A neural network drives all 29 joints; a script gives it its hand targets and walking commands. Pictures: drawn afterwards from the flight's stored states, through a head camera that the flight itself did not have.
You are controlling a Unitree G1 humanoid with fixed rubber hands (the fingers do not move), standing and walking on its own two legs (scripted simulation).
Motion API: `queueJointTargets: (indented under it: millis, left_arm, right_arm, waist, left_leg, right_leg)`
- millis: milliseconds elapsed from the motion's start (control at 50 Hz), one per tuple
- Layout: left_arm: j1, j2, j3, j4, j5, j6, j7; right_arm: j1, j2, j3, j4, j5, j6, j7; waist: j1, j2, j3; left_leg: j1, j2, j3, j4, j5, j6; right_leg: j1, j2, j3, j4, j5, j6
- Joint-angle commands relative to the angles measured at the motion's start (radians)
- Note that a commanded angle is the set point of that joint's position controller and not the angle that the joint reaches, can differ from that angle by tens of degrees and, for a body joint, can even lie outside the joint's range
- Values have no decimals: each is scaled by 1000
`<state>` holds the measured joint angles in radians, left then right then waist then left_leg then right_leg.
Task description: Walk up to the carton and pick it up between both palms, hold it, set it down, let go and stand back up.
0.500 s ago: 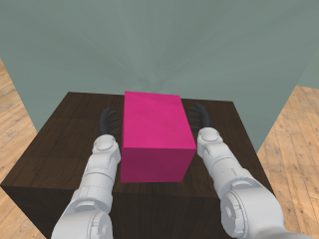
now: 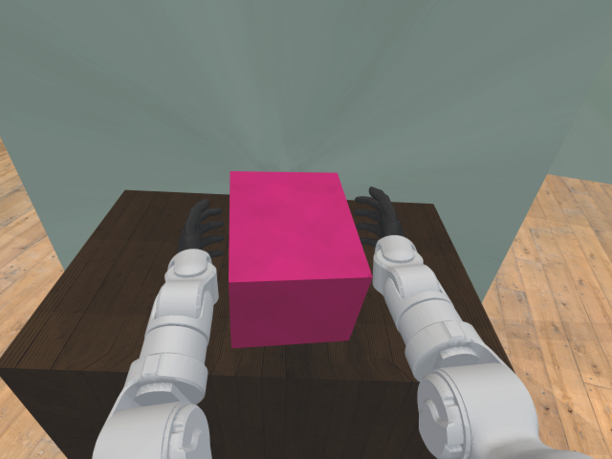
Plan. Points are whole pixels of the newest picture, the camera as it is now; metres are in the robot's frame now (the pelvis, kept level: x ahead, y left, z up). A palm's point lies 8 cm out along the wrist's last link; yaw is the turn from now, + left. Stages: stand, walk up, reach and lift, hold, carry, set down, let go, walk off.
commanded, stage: reach and lift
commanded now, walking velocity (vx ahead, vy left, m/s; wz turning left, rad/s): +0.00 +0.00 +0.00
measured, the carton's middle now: (288, 254) +0.44 +0.04 +0.08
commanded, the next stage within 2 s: hold in 0.82 s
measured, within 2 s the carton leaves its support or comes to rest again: neither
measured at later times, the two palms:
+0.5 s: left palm (187, 246) +0.37 +0.18 +0.15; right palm (383, 233) +0.39 -0.09 +0.16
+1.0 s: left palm (184, 245) +0.35 +0.18 +0.16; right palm (387, 235) +0.38 -0.09 +0.17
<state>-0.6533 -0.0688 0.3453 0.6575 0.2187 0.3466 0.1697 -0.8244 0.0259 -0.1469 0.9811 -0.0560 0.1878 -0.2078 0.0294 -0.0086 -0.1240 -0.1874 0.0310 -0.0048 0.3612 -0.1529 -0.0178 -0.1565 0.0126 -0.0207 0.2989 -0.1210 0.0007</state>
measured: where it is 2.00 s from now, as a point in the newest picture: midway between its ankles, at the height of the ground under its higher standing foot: outside the picture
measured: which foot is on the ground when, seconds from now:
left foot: down 0.00-1.00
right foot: down 0.00-1.00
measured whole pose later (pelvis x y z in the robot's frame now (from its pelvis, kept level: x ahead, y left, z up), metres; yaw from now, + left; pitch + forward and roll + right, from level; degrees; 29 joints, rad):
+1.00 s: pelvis -0.01 +0.01 +0.00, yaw +0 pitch -5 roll -1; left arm -0.66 -0.07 0.35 0.52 0.25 0.49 0.13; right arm -0.81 0.05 -0.15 0.88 -0.05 0.21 -0.22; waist 0.00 -0.01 -0.07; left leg -0.12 0.02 0.00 0.35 -0.14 -0.01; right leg -0.09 0.00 -0.02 0.28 -0.11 0.01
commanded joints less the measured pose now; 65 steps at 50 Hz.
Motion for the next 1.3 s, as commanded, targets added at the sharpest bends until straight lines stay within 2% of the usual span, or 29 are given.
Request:
queueJointTargets:
  millis: [0,40,120,160,220,260,300,320,380,440,460,500,520,540,560,680,740,820,880,940,960,980,1000,1020,1080,1120,1180,1260,1280]
  left_arm:
    - [-827,-670,-457,-231,-86,-31,-252]
    - [-832,-679,-444,-221,-64,-27,-251]
    - [-840,-691,-463,-270,-74,-17,-249]
    - [-809,-638,-391,-174,-51,-4,-259]
    - [-851,-659,-432,-243,-60,7,-255]
    - [-871,-660,-421,-202,-55,0,-258]
    - [-888,-682,-468,-319,-90,-10,-240]
    - [-887,-704,-500,-327,-94,-11,-233]
    - [-865,-681,-486,-277,-94,-1,-243]
    - [-798,-665,-448,-288,-59,18,-249]
    - [-822,-651,-451,-265,-67,19,-255]
    - [-769,-654,-465,-289,-67,22,-257]
    - [-844,-664,-487,-311,-79,18,-261]
    - [-779,-665,-460,-279,-63,38,-263]
    - [-819,-658,-470,-312,-58,39,-259]
    - [-799,-626,-406,-257,-27,74,-276]
    - [-843,-659,-484,-356,-65,72,-269]
    - [-852,-646,-449,-288,-47,91,-271]
    - [-898,-652,-459,-332,-54,90,-258]
    - [-905,-700,-532,-406,-102,89,-245]
    - [-871,-643,-482,-350,-73,97,-251]
    - [-880,-669,-502,-405,-81,94,-249]
    - [-823,-632,-462,-334,-53,116,-255]
    - [-868,-655,-507,-390,-90,106,-255]
    - [-873,-659,-480,-375,-57,125,-261]
    - [-833,-656,-513,-426,-79,129,-256]
    - [-814,-625,-447,-344,-26,165,-270]
    - [-785,-631,-464,-394,-38,180,-285]
    - [-837,-631,-498,-433,-60,176,-282]
  right_arm:
    - [-647,733,269,-359,130,-74,94]
    - [-661,710,258,-348,119,-76,99]
    - [-629,697,259,-323,124,-74,101]
    - [-626,695,253,-310,117,-59,97]
    - [-622,683,240,-305,117,-64,109]
    - [-675,665,217,-287,93,-71,117]
    - [-699,701,283,-381,137,-86,114]
    - [-680,700,279,-360,147,-86,113]
    - [-682,687,293,-416,147,-85,106]
    - [-635,667,285,-374,136,-74,106]
    - [-610,674,278,-333,140,-63,101]
    - [-629,680,328,-431,152,-74,89]
    - [-613,690,298,-374,148,-62,89]
    - [-642,669,306,-404,154,-62,92]
    - [-605,656,282,-348,140,-56,96]
    - [-621,633,249,-304,130,-39,101]
    - [-691,671,298,-422,159,-66,102]
    - [-698,649,264,-373,138,-42,107]
    - [-688,649,250,-330,139,-43,116]
    - [-756,683,328,-485,198,-59,107]
    - [-653,647,301,-375,181,-31,104]
    - [-704,680,318,-443,188,-44,103]
    - [-675,674,333,-423,196,-28,100]
    - [-709,683,332,-467,203,-42,102]
    - [-729,686,325,-460,188,-27,103]
    - [-701,683,363,-517,224,-22,95]
    - [-650,637,308,-400,191,8,92]
    - [-671,654,350,-478,207,20,82]
    - [-683,659,355,-480,212,18,84]
  waist:
    - [-173,-17,-363]
    - [-154,20,-317]
    - [-196,14,-369]
    - [-157,-17,-288]
    - [-173,33,-293]
    - [-173,15,-275]
    - [-158,14,-441]
    - [-178,39,-435]
    - [-178,19,-413]
    - [-159,38,-353]
    - [-180,6,-320]
    - [-172,2,-381]
    - [-198,28,-336]
    - [-165,25,-318]
    - [-187,40,-330]
    - [-174,0,-220]
    - [-165,30,-340]
    - [-165,10,-275]
    - [-176,34,-282]
    - [-181,46,-404]
    - [-181,24,-287]
    - [-168,21,-354]
    - [-146,9,-284]
    - [-168,7,-327]
    - [-145,19,-311]
    - [-171,19,-375]
    - [-171,21,-226]
    - [-162,-25,-280]
    - [-167,2,-276]
  left_leg:
    - [100,-87,11,-36,158,-2]
    - [106,-87,14,-40,124,-9]
    - [157,-73,7,-47,163,-17]
    - [107,-83,19,-55,107,2]
    - [140,-76,22,-59,143,-14]
    - [113,-74,26,-73,76,-8]
    - [175,-72,10,-38,193,-12]
    - [187,-69,6,-22,241,-27]
    - [183,-81,9,-29,183,-13]
    - [201,-69,10,-21,259,-27]
    - [182,-71,10,-34,198,-20]
    - [196,-78,8,-19,294,-24]
    - [187,-80,11,-27,238,-28]
    - [187,-78,9,-29,228,-21]
    - [222,-70,8,-32,222,-22]
    - [164,-64,12,-63,131,-7]
    - [193,-72,18,-47,197,-13]
    - [168,-76,24,-86,58,7]
    - [177,-66,12,-75,69,-1]
    - [215,-68,6,-39,203,-19]
    - [194,-69,3,-53,164,-12]
    - [210,-72,7,-35,198,-10]
    - [171,-73,14,-51,175,0]
    - [188,-78,12,-43,175,-1]
    - [176,-72,13,-62,101,6]
    - [223,-74,5,-42,210,-4]
    - [175,-74,19,-75,54,4]
    - [190,-75,16,-64,124,12]
    - [186,-76,12,-63,111,9]
  right_leg:
    - [306,27,-30,-37,203,53]
    - [276,28,-29,-39,173,50]
    - [283,44,-47,-45,181,46]
    - [288,30,-39,-51,151,50]
    - [268,34,-46,-47,143,43]
    - [229,36,-49,-54,79,44]
    - [293,47,-54,-31,194,46]
    - [272,54,-57,-32,216,39]
    - [269,45,-53,-42,187,48]
    - [302,48,-46,-43,251,36]
    - [273,45,-47,-50,207,46]
    - [349,45,-46,-30,334,40]
    - [295,45,-53,-35,248,48]
    - [298,46,-50,-45,225,46]
    - [278,50,-52,-51,196,39]
    - [282,41,-50,-64,116,46]
    - [292,49,-60,-44,177,47]
    - [257,42,-58,-68,49,51]
    - [234,43,-61,-63,42,40]
    - [282,59,-61,-45,167,44]
    - [267,55,-63,-53,128,47]
    - [297,56,-56,-48,162,45]
    - [294,52,-48,-56,133,47]
    - [283,51,-52,-50,150,51]
    - [289,40,-54,-60,68,46]
    - [315,52,-59,-48,188,45]
    - [271,37,-60,-69,56,50]
    - [309,44,-51,-67,116,55]
    - [298,36,-52,-60,97,53]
